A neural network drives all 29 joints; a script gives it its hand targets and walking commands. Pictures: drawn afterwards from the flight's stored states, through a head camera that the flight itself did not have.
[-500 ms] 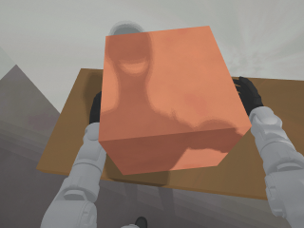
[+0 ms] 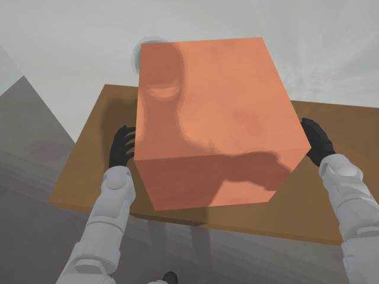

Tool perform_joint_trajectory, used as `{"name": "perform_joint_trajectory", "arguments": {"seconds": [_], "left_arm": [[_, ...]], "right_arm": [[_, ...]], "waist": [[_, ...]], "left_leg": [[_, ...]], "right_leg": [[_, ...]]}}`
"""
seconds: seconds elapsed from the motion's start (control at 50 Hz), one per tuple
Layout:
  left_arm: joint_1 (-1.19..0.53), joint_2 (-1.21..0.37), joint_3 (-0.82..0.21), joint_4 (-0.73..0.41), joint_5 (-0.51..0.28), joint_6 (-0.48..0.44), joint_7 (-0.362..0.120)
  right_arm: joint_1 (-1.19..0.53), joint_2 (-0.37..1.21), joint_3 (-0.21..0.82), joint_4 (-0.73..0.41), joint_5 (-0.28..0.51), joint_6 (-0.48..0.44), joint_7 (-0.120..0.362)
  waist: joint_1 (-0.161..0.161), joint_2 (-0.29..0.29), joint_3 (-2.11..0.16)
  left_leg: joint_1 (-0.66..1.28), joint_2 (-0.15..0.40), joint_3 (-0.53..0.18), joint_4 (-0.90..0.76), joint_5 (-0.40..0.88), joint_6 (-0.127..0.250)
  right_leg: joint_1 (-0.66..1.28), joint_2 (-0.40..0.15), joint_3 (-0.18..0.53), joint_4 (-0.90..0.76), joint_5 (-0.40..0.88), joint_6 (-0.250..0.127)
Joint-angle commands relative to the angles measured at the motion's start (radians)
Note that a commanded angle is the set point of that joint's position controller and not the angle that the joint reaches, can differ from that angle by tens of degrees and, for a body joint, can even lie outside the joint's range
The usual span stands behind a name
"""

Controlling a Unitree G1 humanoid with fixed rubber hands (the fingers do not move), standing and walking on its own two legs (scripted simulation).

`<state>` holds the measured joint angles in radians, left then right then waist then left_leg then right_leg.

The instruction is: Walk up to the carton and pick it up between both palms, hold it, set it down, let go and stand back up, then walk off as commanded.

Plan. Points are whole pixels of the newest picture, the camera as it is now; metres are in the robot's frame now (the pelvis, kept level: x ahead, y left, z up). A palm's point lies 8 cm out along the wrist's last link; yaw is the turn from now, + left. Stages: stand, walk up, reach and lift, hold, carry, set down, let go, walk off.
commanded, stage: set down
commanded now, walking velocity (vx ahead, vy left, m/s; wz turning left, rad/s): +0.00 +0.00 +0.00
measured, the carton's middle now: (207, 126) +0.45 +0.04 +0.04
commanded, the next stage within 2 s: none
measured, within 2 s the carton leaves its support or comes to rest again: neither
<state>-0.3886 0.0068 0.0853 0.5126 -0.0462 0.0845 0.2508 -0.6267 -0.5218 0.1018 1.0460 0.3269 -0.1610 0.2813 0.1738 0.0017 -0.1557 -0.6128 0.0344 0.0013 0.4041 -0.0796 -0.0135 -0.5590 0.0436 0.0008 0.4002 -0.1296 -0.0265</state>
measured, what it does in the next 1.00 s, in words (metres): stands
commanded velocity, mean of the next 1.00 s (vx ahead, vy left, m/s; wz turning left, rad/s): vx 0.00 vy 0.00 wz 0.00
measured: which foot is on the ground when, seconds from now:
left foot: down 0.00-1.00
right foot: down 0.00-1.00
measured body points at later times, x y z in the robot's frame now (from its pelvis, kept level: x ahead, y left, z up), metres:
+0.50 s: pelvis +0.01 -0.01 +0.01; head +0.03 -0.01 +0.46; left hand +0.27 +0.22 +0.03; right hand +0.36 -0.25 +0.01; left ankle +0.05 +0.13 -0.74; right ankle +0.02 -0.11 -0.74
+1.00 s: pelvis +0.03 -0.01 +0.01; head +0.02 -0.01 +0.46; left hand +0.23 +0.20 +0.02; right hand +0.30 -0.28 +0.00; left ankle +0.05 +0.13 -0.74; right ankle +0.02 -0.11 -0.74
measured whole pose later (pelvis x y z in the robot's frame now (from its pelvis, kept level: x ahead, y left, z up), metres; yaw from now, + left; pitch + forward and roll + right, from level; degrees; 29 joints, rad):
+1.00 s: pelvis +0.03 -0.01 +0.01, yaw +0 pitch +5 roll +0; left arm 0.23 0.01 -0.03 0.10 -0.05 0.08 0.26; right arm 0.05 -0.55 0.07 0.74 0.38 -0.28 0.34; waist 0.13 -0.01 -0.14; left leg -0.34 0.03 0.00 0.40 -0.16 -0.02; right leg -0.28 0.04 0.00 0.40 -0.21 -0.03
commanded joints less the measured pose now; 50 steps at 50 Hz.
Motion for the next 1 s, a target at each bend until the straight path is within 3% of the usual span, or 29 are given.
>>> {"name": "perform_joint_trajectory", "arguments": {"seconds": [0.0,0.04,0.06,0.08,0.1,0.14,0.16,0.2,0.26,0.28,0.32,0.34,0.38,0.42,0.44,0.48,0.5,0.54,0.6,0.64,0.68,0.72,0.74,0.76,0.82,0.86,0.94,0.98], "left_arm": [[-0.114,0.052,-0.013,-0.448,-0.022,-0.009,0.012],[-0.06,0.039,-0.026,-0.523,-0.022,0.001,0.005],[-0.07,0.053,-0.013,-0.517,-0.009,-0.004,0.001],[-0.036,0.031,-0.05,-0.584,-0.021,-0.003,0.004],[-0.028,0.06,-0.024,-0.574,-0.021,-0.016,-0.002],[-0.03,0.059,-0.035,-0.527,-0.034,-0.022,-0.008],[0.009,0.052,-0.042,-0.587,-0.034,-0.027,-0.003],[-0.002,0.061,-0.023,-0.503,-0.039,-0.037,-0.009],[0.029,0.056,-0.054,-0.545,-0.052,-0.038,0.003],[0.046,0.061,-0.051,-0.537,-0.056,-0.04,0.004],[0.094,0.05,-0.057,-0.566,-0.049,-0.042,0.003],[0.083,0.068,-0.042,-0.58,-0.046,-0.05,0.007],[0.148,0.063,-0.063,-0.62,-0.048,-0.045,0.013],[0.153,0.056,-0.062,-0.62,-0.04,-0.044,0.016],[0.219,0.04,-0.086,-0.628,-0.041,-0.036,0.016],[0.229,0.05,-0.091,-0.692,-0.034,-0.041,0.019],[0.177,0.044,-0.101,-0.688,-0.04,-0.035,0.024],[0.239,0.028,-0.121,-0.692,-0.033,-0.033,0.027],[0.261,0.038,-0.101,-0.696,-0.023,-0.035,0.025],[0.347,0.032,-0.109,-0.763,-0.013,-0.04,0.028],[0.387,0.014,-0.119,-0.759,-0.005,-0.039,0.028],[0.398,0.013,-0.111,-0.723,0.003,-0.048,0.025],[0.422,0.011,-0.111,-0.76,0.01,-0.052,0.031],[0.469,0.003,-0.125,-0.803,0.005,-0.051,0.034],[0.454,0.018,-0.113,-0.745,0.023,-0.055,0.026],[0.512,0.009,-0.127,-0.764,0.016,-0.063,0.024],[0.49,0.014,-0.133,-0.778,0.011,-0.075,0.038],[0.477,0.033,-0.113,-0.716,0.022,-0.086,0.031]], "right_arm": [[-0.233,-0.362,-0.148,-0.19,0.118,-0.07,0.01],[-0.171,-0.372,-0.145,-0.231,0.125,-0.089,0.015],[-0.184,-0.363,-0.145,-0.231,0.126,-0.098,0.017],[-0.146,-0.379,-0.169,-0.286,0.13,-0.113,0.021],[-0.135,-0.356,-0.156,-0.338,0.124,-0.124,0.014],[-0.128,-0.336,-0.139,-0.327,0.122,-0.127,0.013],[-0.083,-0.347,-0.147,-0.35,0.135,-0.135,0.019],[-0.08,-0.321,-0.123,-0.323,0.139,-0.127,0.022],[-0.035,-0.357,-0.154,-0.312,0.153,-0.129,0.04],[-0.026,-0.36,-0.148,-0.335,0.147,-0.132,0.039],[0.029,-0.358,-0.155,-0.353,0.151,-0.146,0.042],[0.029,-0.362,-0.156,-0.346,0.157,-0.151,0.041],[0.099,-0.364,-0.158,-0.344,0.171,-0.154,0.045],[0.104,-0.361,-0.155,-0.348,0.177,-0.157,0.05],[0.16,-0.368,-0.164,-0.318,0.18,-0.154,0.057],[0.176,-0.369,-0.17,-0.373,0.185,-0.165,0.059],[0.133,-0.353,-0.175,-0.353,0.189,-0.157,0.062],[0.191,-0.364,-0.184,-0.346,0.188,-0.161,0.068],[0.225,-0.323,-0.157,-0.398,0.196,-0.16,0.063],[0.311,-0.342,-0.17,-0.422,0.204,-0.175,0.063],[0.339,-0.348,-0.171,-0.402,0.205,-0.18,0.065],[0.347,-0.341,-0.166,-0.4,0.201,-0.186,0.062],[0.36,-0.334,-0.156,-0.442,0.218,-0.192,0.063],[0.41,-0.36,-0.179,-0.452,0.213,-0.198,0.065],[0.411,-0.329,-0.169,-0.428,0.198,-0.195,0.06],[0.467,-0.338,-0.173,-0.453,0.202,-0.201,0.059],[0.464,-0.335,-0.196,-0.486,0.197,-0.202,0.066],[0.472,-0.309,-0.191,-0.486,0.188,-0.196,0.061]], "waist": [[-0.119,-0.089,-0.518],[-0.132,-0.09,-0.477],[-0.118,-0.078,-0.449],[-0.133,-0.075,-0.458],[-0.114,-0.109,-0.427],[-0.111,-0.127,-0.361],[-0.12,-0.136,-0.364],[-0.097,-0.166,-0.296],[-0.123,-0.159,-0.257],[-0.123,-0.184,-0.254],[-0.146,-0.178,-0.275],[-0.133,-0.161,-0.281],[-0.151,-0.156,-0.252],[-0.144,-0.158,-0.246],[-0.162,-0.157,-0.214],[-0.165,-0.144,-0.225],[-0.167,-0.124,-0.2],[-0.172,-0.134,-0.177],[-0.153,-0.15,-0.178],[-0.169,-0.156,-0.189],[-0.178,-0.154,-0.164],[-0.171,-0.14,-0.137],[-0.156,-0.133,-0.149],[-0.17,-0.139,-0.153],[-0.178,-0.152,-0.101],[-0.19,-0.152,-0.091],[-0.181,-0.142,-0.07],[-0.183,-0.17,-0.056]], "left_leg": [[0.446,-0.002,-0.049,0.024,0.211,-0.041],[0.473,-0.001,-0.052,0.026,0.252,-0.033],[0.448,-0.01,-0.051,0.024,0.234,-0.033],[0.467,-0.005,-0.062,0.026,0.236,-0.036],[0.414,-0.018,-0.043,0.028,0.225,-0.028],[0.379,-0.022,-0.033,0.018,0.159,-0.013],[0.379,-0.018,-0.04,0.02,0.163,-0.011],[0.352,-0.022,-0.027,0.006,0.088,0.001],[0.355,-0.012,-0.053,-0.015,0.001,0.003],[0.348,-0.01,-0.055,-0.016,-0.008,0.007],[0.37,-0.013,-0.056,-0.006,0.017,0.002],[0.358,-0.018,-0.052,-0.008,0.01,-0.003],[0.361,-0.018,-0.058,-0.008,0.022,-0.002],[0.372,-0.016,-0.065,-0.02,-0.001,-0.002],[0.398,-0.009,-0.079,-0.026,-0.002,-0.001],[0.397,-0.01,-0.079,-0.019,0.021,-0.006],[0.366,-0.011,-0.079,-0.017,-0.016,-0.008],[0.385,-0.002,-0.088,-0.02,-0.027,-0.006],[0.364,-0.009,-0.077,-0.017,-0.016,0.0],[0.382,-0.011,-0.07,-0.014,0.036,-0.001],[0.384,-0.013,-0.067,-0.014,0.05,-0.002],[0.363,-0.016,-0.056,-0.011,0.036,-0.003],[0.392,-0.013,-0.064,-0.012,0.043,-0.002],[0.425,-0.008,-0.07,-0.015,0.074,-0.005],[0.391,-0.016,-0.056,-0.013,0.043,-0.001],[0.405,-0.018,-0.057,-0.014,0.041,0.002],[0.417,-0.011,-0.064,-0.018,-0.03,0.005],[0.401,-0.023,-0.055,-0.015,-0.033,0.011]], "right_leg": [[0.324,0.059,-0.011,-0.016,0.185,-0.043],[0.348,0.056,-0.01,-0.02,0.234,-0.037],[0.357,0.052,-0.005,-0.014,0.209,-0.039],[0.351,0.056,-0.016,-0.007,0.224,-0.042],[0.38,0.04,0.009,-0.016,0.221,-0.035],[0.379,0.016,0.032,-0.021,0.177,-0.022],[0.393,0.011,0.036,-0.012,0.206,-0.02],[0.371,-0.003,0.055,-0.03,0.115,-0.02],[0.336,-0.002,0.047,-0.037,0.009,-0.029],[0.343,-0.01,0.06,-0.042,0.013,-0.033],[0.366,-0.015,0.061,-0.039,0.073,-0.027],[0.377,-0.019,0.064,-0.035,0.065,-0.025],[0.383,-0.015,0.057,-0.03,0.087,-0.025],[0.373,-0.011,0.055,-0.037,0.028,-0.031],[0.35,-0.006,0.044,-0.042,0.015,-0.03],[0.359,-0.006,0.042,-0.032,0.048,-0.027],[0.333,-0.013,0.053,-0.038,-0.023,-0.029],[0.319,-0.015,0.048,-0.044,-0.029,-0.034],[0.353,-0.03,0.079,-0.049,-0.012,-0.03],[0.394,-0.026,0.07,-0.038,0.087,-0.026],[0.397,-0.018,0.062,-0.037,0.105,-0.03],[0.394,-0.032,0.076,-0.037,0.093,-0.026],[0.394,-0.024,0.065,-0.038,0.093,-0.027],[0.396,-0.017,0.059,-0.039,0.135,-0.029],[0.386,-0.024,0.07,-0.042,0.115,-0.028],[0.391,-0.025,0.065,-0.044,0.14,-0.027],[0.334,-0.021,0.063,-0.05,0.01,-0.033],[0.342,-0.039,0.085,-0.055,0.023,-0.032]]}}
